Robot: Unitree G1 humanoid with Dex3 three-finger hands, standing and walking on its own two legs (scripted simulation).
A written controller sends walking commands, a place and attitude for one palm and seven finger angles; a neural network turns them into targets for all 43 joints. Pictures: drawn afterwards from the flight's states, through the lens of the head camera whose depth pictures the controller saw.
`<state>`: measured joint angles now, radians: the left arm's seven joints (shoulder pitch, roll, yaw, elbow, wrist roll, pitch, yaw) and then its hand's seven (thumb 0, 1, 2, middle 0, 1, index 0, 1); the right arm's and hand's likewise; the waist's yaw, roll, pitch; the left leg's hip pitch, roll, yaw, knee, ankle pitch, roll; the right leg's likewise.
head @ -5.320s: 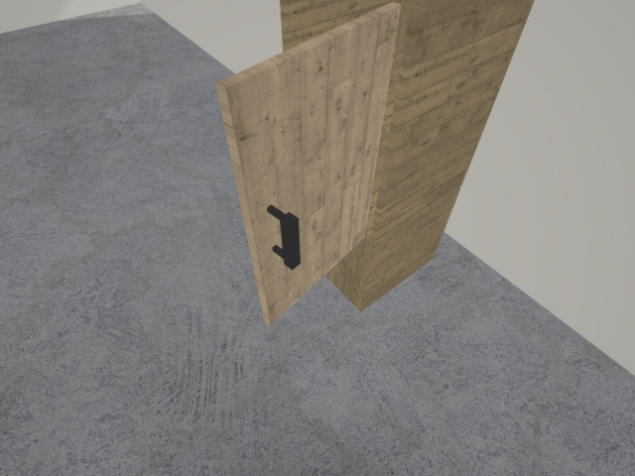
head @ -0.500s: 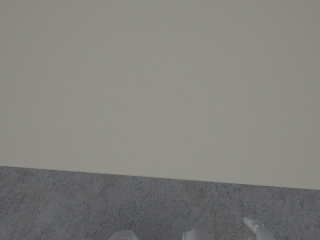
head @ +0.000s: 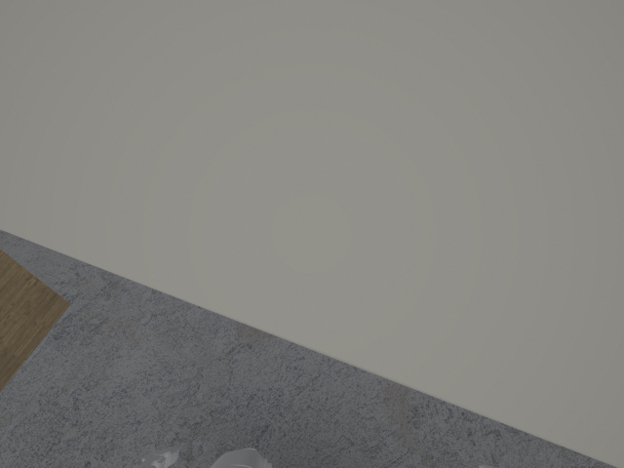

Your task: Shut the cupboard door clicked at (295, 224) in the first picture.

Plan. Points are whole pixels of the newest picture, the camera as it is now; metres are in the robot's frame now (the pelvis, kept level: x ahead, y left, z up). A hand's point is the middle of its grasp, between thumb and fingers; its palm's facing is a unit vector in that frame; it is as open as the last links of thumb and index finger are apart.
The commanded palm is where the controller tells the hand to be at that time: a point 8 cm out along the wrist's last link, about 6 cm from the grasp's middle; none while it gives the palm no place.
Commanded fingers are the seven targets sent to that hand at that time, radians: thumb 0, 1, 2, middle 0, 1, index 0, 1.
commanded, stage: turn to face it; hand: left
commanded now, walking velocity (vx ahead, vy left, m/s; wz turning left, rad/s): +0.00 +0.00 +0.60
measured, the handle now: out of the picture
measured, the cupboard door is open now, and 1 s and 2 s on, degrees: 100 100 100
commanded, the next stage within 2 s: none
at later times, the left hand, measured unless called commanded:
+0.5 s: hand out of the picture +0.05 +0.17 -0.15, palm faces +0.27 -0.91 -0.30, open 7.4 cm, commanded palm none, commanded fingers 0.00 0.90 0.90 -0.20 -0.30 -0.20 -0.30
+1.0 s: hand out of the picture -0.01 +0.19 -0.16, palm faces +0.57 -0.77 -0.28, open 7.4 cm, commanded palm none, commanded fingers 0.00 0.90 0.90 -0.20 -0.30 -0.20 -0.30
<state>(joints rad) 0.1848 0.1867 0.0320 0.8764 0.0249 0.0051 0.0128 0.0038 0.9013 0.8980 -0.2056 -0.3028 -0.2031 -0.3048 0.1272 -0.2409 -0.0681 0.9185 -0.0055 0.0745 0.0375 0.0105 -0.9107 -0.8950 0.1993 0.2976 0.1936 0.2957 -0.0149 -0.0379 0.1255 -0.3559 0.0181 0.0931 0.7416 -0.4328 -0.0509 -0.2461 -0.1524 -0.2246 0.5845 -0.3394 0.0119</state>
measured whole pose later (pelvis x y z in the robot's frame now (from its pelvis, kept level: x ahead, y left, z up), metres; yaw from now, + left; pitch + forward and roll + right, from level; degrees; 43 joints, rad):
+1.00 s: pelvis +0.04 -0.05 +0.00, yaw +35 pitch +1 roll +0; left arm 0.13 0.27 0.07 0.90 0.01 0.05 0.01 0.01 0.91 0.90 -0.20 -0.30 -0.20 -0.30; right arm 0.15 -0.22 -0.05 0.92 -0.02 0.04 0.01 0.01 -0.91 -0.89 0.20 0.30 0.20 0.30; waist 0.00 -0.01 0.11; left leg -0.27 0.00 -0.05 0.51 -0.26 0.00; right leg -0.45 -0.08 -0.01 0.93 -0.44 0.08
